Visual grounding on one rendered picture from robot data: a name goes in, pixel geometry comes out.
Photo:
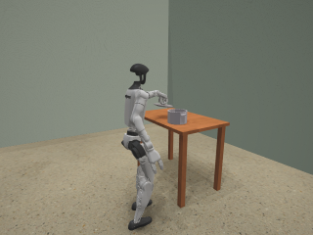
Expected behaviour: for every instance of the lid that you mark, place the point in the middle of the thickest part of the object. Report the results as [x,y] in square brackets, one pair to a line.
[165,105]

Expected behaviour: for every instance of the right robot forearm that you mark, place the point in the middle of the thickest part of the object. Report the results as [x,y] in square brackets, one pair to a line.
[145,138]

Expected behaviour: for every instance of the pot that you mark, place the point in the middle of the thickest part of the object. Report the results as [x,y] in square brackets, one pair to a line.
[177,116]

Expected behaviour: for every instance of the robot right hand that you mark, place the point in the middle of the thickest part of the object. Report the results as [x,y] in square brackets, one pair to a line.
[153,158]

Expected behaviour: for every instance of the left robot forearm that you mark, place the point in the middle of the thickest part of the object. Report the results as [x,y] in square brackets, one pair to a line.
[153,93]

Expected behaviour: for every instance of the robot left hand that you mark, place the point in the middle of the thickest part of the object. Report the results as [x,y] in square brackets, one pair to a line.
[163,99]

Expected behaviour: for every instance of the robot right shin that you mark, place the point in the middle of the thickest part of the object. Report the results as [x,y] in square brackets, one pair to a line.
[143,198]

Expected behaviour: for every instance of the right robot foot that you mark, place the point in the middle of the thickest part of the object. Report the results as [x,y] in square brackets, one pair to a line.
[143,222]

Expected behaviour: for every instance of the robot right upper arm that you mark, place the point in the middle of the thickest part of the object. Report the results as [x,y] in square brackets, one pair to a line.
[141,99]

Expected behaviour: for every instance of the table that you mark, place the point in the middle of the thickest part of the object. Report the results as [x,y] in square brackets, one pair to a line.
[195,123]

